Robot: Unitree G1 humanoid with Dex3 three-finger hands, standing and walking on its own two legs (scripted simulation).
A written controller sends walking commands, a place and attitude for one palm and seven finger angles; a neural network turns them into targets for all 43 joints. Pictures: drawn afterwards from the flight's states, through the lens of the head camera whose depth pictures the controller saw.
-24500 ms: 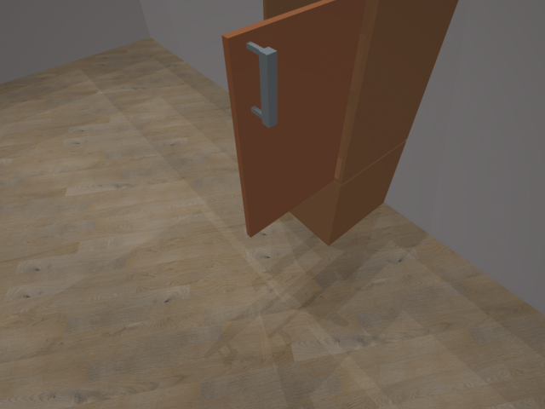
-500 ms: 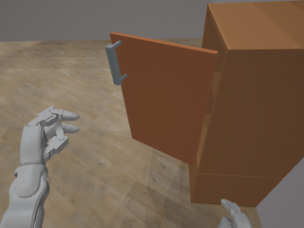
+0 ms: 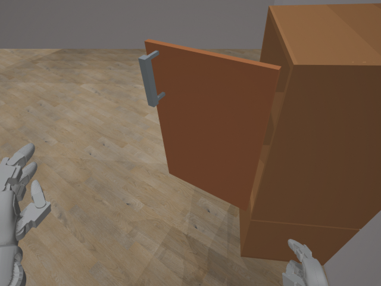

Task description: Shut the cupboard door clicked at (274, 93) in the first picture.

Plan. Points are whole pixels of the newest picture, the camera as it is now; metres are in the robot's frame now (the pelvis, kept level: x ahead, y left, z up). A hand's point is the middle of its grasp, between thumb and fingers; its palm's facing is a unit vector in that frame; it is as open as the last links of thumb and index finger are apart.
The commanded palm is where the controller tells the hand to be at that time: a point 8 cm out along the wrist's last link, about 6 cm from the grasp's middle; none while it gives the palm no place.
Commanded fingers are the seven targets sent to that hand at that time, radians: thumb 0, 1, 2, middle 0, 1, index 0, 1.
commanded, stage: draw the hand back to the body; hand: left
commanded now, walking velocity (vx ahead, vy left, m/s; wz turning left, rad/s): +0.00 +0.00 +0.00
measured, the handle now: (154, 79) +0.61 +0.19 +0.15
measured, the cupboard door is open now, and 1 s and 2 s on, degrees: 65 65 65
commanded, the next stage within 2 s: step back with the hand held close in 0.16 s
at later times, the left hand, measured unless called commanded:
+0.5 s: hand (56, 202) +0.20 +0.26 +0.14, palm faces +0.36 -0.79 -0.49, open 7.4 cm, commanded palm +0.14 +0.30 +0.17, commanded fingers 0.00 0.90 0.90 -0.20 -0.30 -0.20 -0.30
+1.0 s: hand (9, 241) +0.13 +0.30 +0.14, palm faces +0.42 -0.78 -0.46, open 7.4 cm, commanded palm +0.07 +0.33 +0.17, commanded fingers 0.00 0.90 0.90 -0.20 -0.30 -0.20 -0.30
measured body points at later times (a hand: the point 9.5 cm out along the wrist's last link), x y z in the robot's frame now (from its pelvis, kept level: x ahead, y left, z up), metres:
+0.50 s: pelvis +0.00 +0.00 +0.00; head +0.01 -0.02 +0.45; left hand +0.18 +0.30 +0.17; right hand +0.17 -0.24 -0.10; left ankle -0.01 +0.09 -0.74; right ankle -0.03 -0.11 -0.74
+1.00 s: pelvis -0.07 +0.03 -0.02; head -0.07 +0.04 +0.43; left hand +0.10 +0.34 +0.17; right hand +0.09 -0.22 -0.09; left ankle -0.01 +0.09 -0.74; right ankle -0.03 -0.11 -0.74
